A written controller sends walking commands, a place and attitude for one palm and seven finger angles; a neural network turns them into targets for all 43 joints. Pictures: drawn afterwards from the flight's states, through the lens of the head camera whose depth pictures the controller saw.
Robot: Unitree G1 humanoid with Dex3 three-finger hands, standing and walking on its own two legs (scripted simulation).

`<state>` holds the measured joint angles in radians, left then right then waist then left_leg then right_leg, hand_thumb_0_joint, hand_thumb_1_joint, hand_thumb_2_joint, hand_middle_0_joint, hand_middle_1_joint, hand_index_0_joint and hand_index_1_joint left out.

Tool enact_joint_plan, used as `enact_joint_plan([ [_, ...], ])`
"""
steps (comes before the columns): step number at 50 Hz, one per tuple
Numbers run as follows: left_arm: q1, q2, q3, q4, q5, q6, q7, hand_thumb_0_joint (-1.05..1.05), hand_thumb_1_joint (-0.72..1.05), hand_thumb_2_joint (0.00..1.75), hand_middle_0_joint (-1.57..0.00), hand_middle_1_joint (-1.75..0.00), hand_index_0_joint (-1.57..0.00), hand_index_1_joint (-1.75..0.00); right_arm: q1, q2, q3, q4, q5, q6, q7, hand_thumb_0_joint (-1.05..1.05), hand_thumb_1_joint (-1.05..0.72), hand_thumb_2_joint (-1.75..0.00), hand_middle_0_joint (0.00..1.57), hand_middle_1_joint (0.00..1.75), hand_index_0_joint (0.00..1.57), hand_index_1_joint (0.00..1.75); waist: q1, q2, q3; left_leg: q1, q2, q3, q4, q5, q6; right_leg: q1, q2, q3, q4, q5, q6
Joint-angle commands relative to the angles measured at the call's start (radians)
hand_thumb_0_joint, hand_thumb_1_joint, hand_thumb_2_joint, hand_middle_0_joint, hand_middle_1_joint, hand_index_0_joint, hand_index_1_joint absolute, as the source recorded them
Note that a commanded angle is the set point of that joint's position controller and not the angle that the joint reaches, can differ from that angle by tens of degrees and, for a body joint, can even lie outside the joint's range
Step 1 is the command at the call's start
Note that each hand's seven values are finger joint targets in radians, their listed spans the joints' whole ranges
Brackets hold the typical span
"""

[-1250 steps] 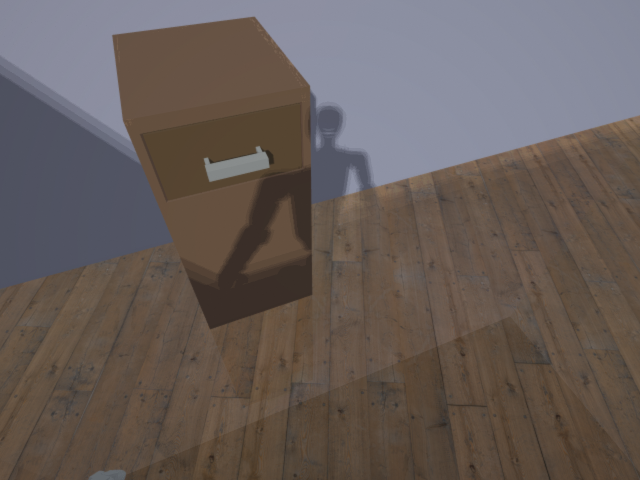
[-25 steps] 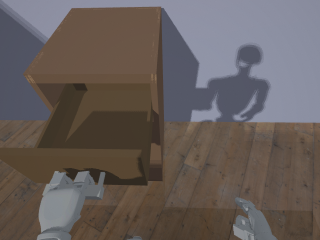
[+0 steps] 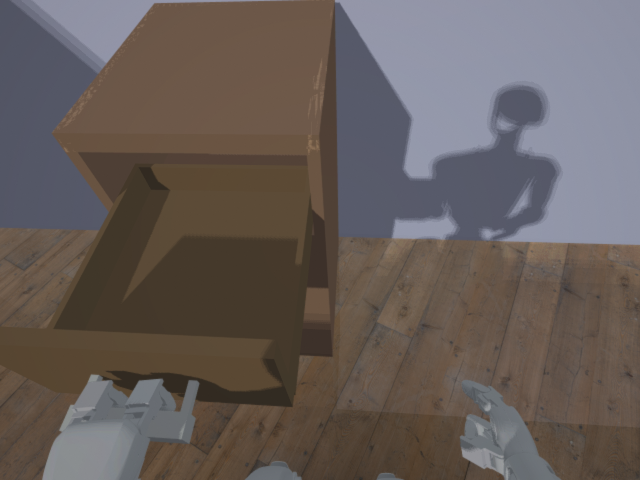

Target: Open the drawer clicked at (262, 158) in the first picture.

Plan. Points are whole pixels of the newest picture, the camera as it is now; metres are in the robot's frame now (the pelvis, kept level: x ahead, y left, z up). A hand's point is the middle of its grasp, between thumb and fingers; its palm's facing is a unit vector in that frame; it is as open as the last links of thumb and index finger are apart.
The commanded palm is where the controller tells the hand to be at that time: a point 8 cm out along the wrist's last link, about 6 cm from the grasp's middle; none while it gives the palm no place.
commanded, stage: pull the drawer open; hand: left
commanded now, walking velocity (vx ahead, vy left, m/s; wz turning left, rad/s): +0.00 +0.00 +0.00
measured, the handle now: (136, 404) +0.21 +0.24 +0.01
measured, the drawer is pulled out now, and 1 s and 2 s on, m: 0.30 0.30 0.30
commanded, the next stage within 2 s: open the thumb to release the handle in 0.28 s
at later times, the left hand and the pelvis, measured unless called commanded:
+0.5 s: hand (124, 462) +0.15 +0.23 -0.01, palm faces -0.06 -0.08 -1.00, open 6.5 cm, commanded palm +0.12 +0.23 +0.05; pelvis +0.00 +0.00 -0.01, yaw +1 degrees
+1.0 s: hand (122, 463) +0.15 +0.23 +0.00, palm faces -0.03 -0.10 -0.99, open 13.4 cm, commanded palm +0.12 +0.23 +0.04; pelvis -0.02 +0.00 +0.00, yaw +1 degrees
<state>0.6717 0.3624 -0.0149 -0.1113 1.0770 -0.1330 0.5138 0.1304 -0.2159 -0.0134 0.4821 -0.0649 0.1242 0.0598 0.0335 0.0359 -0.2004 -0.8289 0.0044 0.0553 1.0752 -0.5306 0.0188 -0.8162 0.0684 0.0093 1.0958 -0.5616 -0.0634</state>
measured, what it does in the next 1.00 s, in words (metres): stands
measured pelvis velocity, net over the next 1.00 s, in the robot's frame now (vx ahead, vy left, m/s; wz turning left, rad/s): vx -0.02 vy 0.00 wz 0.02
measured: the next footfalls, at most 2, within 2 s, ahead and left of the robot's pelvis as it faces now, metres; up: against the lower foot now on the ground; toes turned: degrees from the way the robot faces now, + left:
none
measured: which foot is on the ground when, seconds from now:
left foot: down 0.00-1.00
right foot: down 0.00-1.00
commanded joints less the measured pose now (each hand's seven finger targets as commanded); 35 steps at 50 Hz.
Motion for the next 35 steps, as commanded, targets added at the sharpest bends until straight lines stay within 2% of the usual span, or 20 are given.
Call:
enact_joint_plan([
  [1,0.219,0.163,0.185,-0.193,-0.028,-0.017,0.069,0.0,0.9,0.9,-0.4,-1.35,-0.4,-1.35,-0.097,-0.098,-0.034,-0.16,-0.002,-0.048,-0.003,0.0,-0.9,-0.9,0.2,0.3,0.2,0.3,0.065,-0.025,-0.167,0.209,-0.052,-0.055,-0.068,0.393,0.009,0.054,-0.009,0.076,-0.162,0.467,-0.008],
  [2,0.24,0.145,0.168,-0.197,-0.032,-0.019,0.065,0.0,0.9,0.9,-0.4,-1.35,-0.4,-1.35,-0.095,-0.097,-0.038,-0.161,0.001,-0.049,-0.006,0.0,-0.9,-0.9,0.2,0.3,0.2,0.3,0.064,-0.012,-0.156,0.189,-0.05,-0.051,-0.07,0.386,0.014,0.083,-0.014,0.059,-0.164,0.492,-0.006],
  [6,0.313,0.185,0.22,-0.21,-0.044,-0.022,0.069,0.0,0.9,0.9,-0.4,-1.35,-0.4,-1.35,-0.104,-0.092,-0.032,-0.169,0.004,-0.041,-0.003,0.0,-0.9,-0.9,0.2,0.3,0.2,0.3,0.091,0.005,-0.198,0.199,-0.053,-0.048,-0.069,0.422,0.007,0.099,-0.011,0.086,-0.157,0.517,-0.008],
  [7,0.322,0.155,0.191,-0.201,-0.044,-0.02,0.066,0.0,0.9,0.9,-0.4,-1.35,-0.4,-1.35,-0.102,-0.089,-0.036,-0.165,0.008,-0.04,-0.007,0.0,-0.9,-0.9,0.2,0.3,0.2,0.3,0.08,0.009,-0.166,0.181,-0.049,-0.047,-0.072,0.414,0.012,0.114,-0.012,0.064,-0.159,0.532,-0.006],
  [11,0.309,0.182,0.223,-0.209,-0.05,-0.025,0.068,0.0,0.9,0.9,-0.4,-1.35,-0.4,-1.35,-0.108,-0.092,-0.033,-0.165,0.001,-0.036,-0.006,0.0,-0.9,-0.9,0.2,0.3,0.2,0.3,0.083,-0.007,-0.184,0.178,-0.053,-0.049,-0.066,0.413,0.011,0.109,-0.013,0.097,-0.162,0.554,-0.005],
  [12,0.315,0.16,0.207,-0.195,-0.048,-0.026,0.068,0.0,0.9,0.9,-0.4,-1.35,-0.4,-1.35,-0.103,-0.088,-0.039,-0.159,0.004,-0.037,-0.01,0.0,-0.9,-0.9,0.2,0.3,0.2,0.3,0.074,0.005,-0.161,0.165,-0.049,-0.048,-0.071,0.406,0.015,0.123,-0.015,0.068,-0.161,0.562,-0.004],
  [13,0.307,0.187,0.231,-0.209,-0.052,-0.03,0.071,0.0,0.9,0.9,-0.4,-1.35,-0.4,-1.35,-0.109,-0.092,-0.038,-0.161,0.002,-0.037,-0.007,0.0,-0.9,-0.9,0.2,0.3,0.2,0.3,0.084,0.002,-0.181,0.176,-0.054,-0.048,-0.066,0.406,0.01,0.107,-0.015,0.093,-0.162,0.551,-0.006],
  [17,0.314,0.163,0.22,-0.192,-0.045,-0.04,0.075,0.0,0.9,0.9,-0.4,-1.35,-0.4,-1.35,-0.099,-0.089,-0.044,-0.152,0.001,-0.037,-0.01,0.0,-0.9,-0.9,0.2,0.3,0.2,0.3,0.076,0.024,-0.179,0.169,-0.049,-0.048,-0.068,0.421,0.015,0.12,-0.013,0.062,-0.153,0.566,-0.005],
  [18,0.306,0.182,0.232,-0.205,-0.049,-0.04,0.074,0.0,0.9,0.9,-0.4,-1.35,-0.4,-1.35,-0.105,-0.093,-0.043,-0.156,-0.002,-0.038,-0.005,0.0,-0.9,-0.9,0.2,0.3,0.2,0.3,0.079,0.015,-0.188,0.185,-0.053,-0.048,-0.059,0.426,0.011,0.095,-0.013,0.086,-0.157,0.561,-0.006],
  [19,-0.018,0.172,0.172,-0.226,-0.02,-0.041,0.084,0.0,0.9,0.9,-0.4,-1.35,-0.4,-1.35,-0.089,-0.121,-0.047,-0.125,-0.017,-0.033,-0.008,0.0,-0.9,-0.9,0.2,0.3,0.2,0.3,-0.014,-0.005,-0.156,0.163,-0.047,-0.065,-0.022,0.372,0.015,-0.013,-0.021,0.081,-0.141,0.518,0.0],
  [21,0.012,0.194,0.235,-0.185,-0.013,-0.047,0.103,0.0,0.76,0.84,-0.39,-1.34,-0.39,-1.34,-0.073,-0.111,-0.057,-0.124,-0.02,-0.045,-0.02,0.0,-0.9,-0.9,0.2,0.3,0.2,0.3,0.02,-0.012,-0.201,0.169,-0.049,-0.06,-0.021,0.345,0.015,-0.001,-0.015,0.067,-0.137,0.464,0.002],
  [22,0.07,0.156,0.206,-0.152,-0.015,-0.043,0.1,0.0,0.69,0.81,-0.38,-1.33,-0.38,-1.33,-0.07,-0.109,-0.059,-0.127,-0.016,-0.051,-0.024,0.0,-0.9,-0.9,0.2,0.3,0.2,0.3,0.026,0.0,-0.201,0.164,-0.049,-0.056,-0.027,0.349,0.019,0.025,-0.014,0.045,-0.135,0.481,0.002],
  [23,0.059,0.168,0.206,-0.177,-0.022,-0.039,0.098,0.0,0.62,0.78,-0.38,-1.32,-0.38,-1.32,-0.071,-0.113,-0.057,-0.133,-0.015,-0.05,-0.018,0.0,-0.9,-0.9,0.2,0.3,0.2,0.3,0.032,0.007,-0.23,0.189,-0.052,-0.057,-0.024,0.367,0.013,0.008,-0.015,0.066,-0.134,0.471,-0.002],
  [25,0.049,0.15,0.169,-0.205,-0.035,-0.018,0.089,0.0,0.48,0.72,-0.37,-1.3,-0.37,-1.3,-0.061,-0.115,-0.059,-0.14,-0.009,-0.05,-0.019,0.0,-0.9,-0.9,0.2,0.3,0.2,0.3,0.02,0.012,-0.248,0.212,-0.048,-0.058,-0.034,0.398,0.017,0.035,-0.019,0.041,-0.141,0.491,0.0],
  [26,0.057,0.176,0.193,-0.194,-0.034,-0.009,0.089,0.0,0.41,0.69,-0.36,-1.3,-0.36,-1.3,-0.067,-0.114,-0.057,-0.139,-0.007,-0.044,-0.019,0.0,-0.9,-0.9,0.2,0.3,0.2,0.3,0.032,-0.011,-0.253,0.213,-0.048,-0.056,-0.037,0.391,0.015,0.038,-0.018,0.049,-0.145,0.482,0.003],
  [30,0.043,0.143,0.136,-0.158,-0.038,0.02,0.068,0.0,0.13,0.57,-0.35,-1.27,-0.35,-1.27,-0.071,-0.109,-0.049,-0.144,0.005,-0.04,-0.029,0.0,-0.9,-0.9,0.2,0.3,0.2,0.3,0.017,-0.052,-0.193,0.182,-0.048,-0.054,-0.064,0.349,0.022,0.08,-0.021,0.034,-0.175,0.473,0.009],
  [31,0.026,0.167,0.154,-0.154,-0.029,0.019,0.069,0.0,0.06,0.54,-0.34,-1.26,-0.34,-1.26,-0.077,-0.111,-0.045,-0.141,0.005,-0.034,-0.028,0.0,-0.9,-0.9,0.2,0.3,0.2,0.3,0.03,-0.051,-0.196,0.184,-0.049,-0.055,-0.07,0.332,0.018,0.069,-0.018,0.044,-0.176,0.433,0.009],
  [32,0.032,0.131,0.113,-0.144,-0.032,0.024,0.063,0.0,-0.01,0.51,-0.33,-1.25,-0.33,-1.25,-0.075,-0.109,-0.046,-0.143,0.01,-0.037,-0.033,0.0,-0.9,-0.9,0.2,0.3,0.2,0.3,0.02,-0.044,-0.161,0.17,-0.046,-0.051,-0.079,0.312,0.025,0.093,-0.021,0.019,-0.188,0.436,0.011],
  [33,0.005,0.165,0.137,-0.153,-0.031,0.024,0.062,0.0,-0.08,0.48,-0.33,-1.24,-0.33,-1.24,-0.079,-0.111,-0.043,-0.145,0.009,-0.036,-0.03,0.0,-0.9,-0.9,0.2,0.3,0.2,0.3,0.028,-0.06,-0.17,0.177,-0.051,-0.053,-0.078,0.299,0.019,0.069,-0.022,0.048,-0.197,0.397,0.01],
  [35,0.001,0.152,0.12,-0.142,-0.029,0.026,0.057,0.0,-0.22,0.42,-0.32,-1.23,-0.32,-1.23,-0.078,-0.11,-0.039,-0.148,0.011,-0.038,-0.034,0.0,-0.9,-0.9,0.2,0.3,0.2,0.3,0.023,-0.035,-0.154,0.177,-0.049,-0.051,-0.091,0.29,0.024,0.086,-0.021,0.043,-0.21,0.397,0.007],
])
